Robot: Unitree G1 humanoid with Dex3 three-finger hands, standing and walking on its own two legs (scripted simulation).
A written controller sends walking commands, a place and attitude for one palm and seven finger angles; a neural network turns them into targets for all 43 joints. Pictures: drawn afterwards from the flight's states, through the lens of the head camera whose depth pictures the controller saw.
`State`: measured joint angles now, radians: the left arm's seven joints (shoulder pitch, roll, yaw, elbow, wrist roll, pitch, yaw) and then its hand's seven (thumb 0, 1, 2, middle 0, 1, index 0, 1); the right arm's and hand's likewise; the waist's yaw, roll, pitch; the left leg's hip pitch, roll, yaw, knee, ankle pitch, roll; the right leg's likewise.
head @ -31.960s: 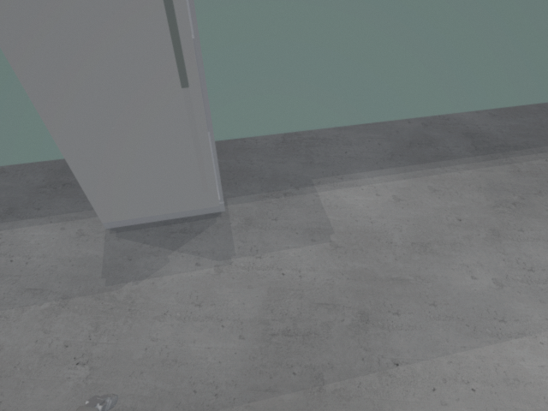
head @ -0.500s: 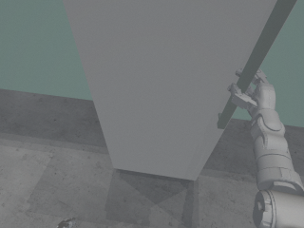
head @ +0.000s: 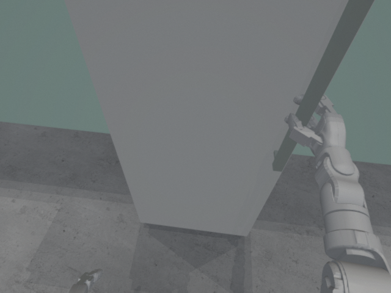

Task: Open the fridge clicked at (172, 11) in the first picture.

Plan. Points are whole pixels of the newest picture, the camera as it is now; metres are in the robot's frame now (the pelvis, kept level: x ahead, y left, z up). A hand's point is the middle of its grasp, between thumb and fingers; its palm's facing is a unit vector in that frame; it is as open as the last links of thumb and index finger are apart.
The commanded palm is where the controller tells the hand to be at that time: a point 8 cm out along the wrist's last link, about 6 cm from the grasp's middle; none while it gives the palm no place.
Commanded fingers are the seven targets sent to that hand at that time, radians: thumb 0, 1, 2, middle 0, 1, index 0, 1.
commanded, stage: pull the door a little, standing still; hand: right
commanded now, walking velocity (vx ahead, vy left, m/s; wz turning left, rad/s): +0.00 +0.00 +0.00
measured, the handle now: (306, 98) +0.48 -0.17 +0.18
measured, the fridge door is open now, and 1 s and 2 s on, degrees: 0 31 64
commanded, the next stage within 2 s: walk backward, drawing the door open in 0.26 s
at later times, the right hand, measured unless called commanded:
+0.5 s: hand (292, 172) +0.32 -0.13 +0.14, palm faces -0.05 +0.98 -0.17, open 6.7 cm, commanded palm +0.29 -0.18 +0.14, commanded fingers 0.00 -0.90 -0.90 0.45 1.40 0.45 1.40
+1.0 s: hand (250, 242) +0.19 -0.05 +0.14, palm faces +0.13 +0.98 -0.14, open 6.8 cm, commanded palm +0.15 -0.09 +0.14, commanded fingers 0.00 -0.90 -0.90 0.45 1.40 0.45 1.40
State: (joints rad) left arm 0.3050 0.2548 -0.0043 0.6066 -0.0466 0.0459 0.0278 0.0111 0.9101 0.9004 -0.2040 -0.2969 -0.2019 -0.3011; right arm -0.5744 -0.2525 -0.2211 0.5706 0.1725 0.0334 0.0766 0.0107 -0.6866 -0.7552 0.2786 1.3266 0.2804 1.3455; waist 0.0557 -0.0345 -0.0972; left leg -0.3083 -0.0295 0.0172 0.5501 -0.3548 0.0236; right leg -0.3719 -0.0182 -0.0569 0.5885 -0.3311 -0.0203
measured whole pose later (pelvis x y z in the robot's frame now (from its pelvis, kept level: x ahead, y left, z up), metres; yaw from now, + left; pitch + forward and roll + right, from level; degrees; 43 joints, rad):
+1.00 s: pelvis -0.05 +0.08 +0.00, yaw -13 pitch -1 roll -1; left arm 0.21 0.18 0.00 0.60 0.03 0.01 0.10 0.02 0.91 0.90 -0.20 -0.30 -0.20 -0.30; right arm 0.21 -0.12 0.13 -0.37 -0.02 -0.04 -0.05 -0.04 -0.62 -0.72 0.40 1.38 0.25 1.33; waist 0.04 -0.03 0.05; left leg -0.27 -0.01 0.27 0.53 -0.26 0.15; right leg -0.44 -0.03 -0.08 0.95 -0.43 0.00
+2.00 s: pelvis +0.04 +0.49 +0.00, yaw -62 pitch -1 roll -2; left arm 0.14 0.22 0.06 0.65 0.01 -0.08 0.10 0.02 0.91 0.90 -0.20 -0.30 -0.20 -0.30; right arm 0.19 -0.20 -0.05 -0.35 0.02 -0.10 -0.08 -0.05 -0.61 -0.79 0.44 1.36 0.23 1.38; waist 0.03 -0.05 0.14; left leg -0.32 0.09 0.16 0.59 -0.25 0.04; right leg -0.44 0.00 -0.11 1.13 -0.57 0.04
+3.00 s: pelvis +0.02 +0.61 +0.01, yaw -62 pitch -2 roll -2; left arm 0.27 0.32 0.03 0.68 -0.02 -0.07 0.08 0.01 0.91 0.90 -0.20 -0.30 -0.20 -0.30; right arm -0.58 -0.32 -0.32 0.68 0.02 -0.18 -0.02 0.00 -0.66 -0.73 0.45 1.40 0.44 1.40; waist 0.15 0.01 0.11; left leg -0.27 0.03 -0.05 0.49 -0.18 -0.01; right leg -0.31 -0.03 -0.05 0.65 -0.27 0.03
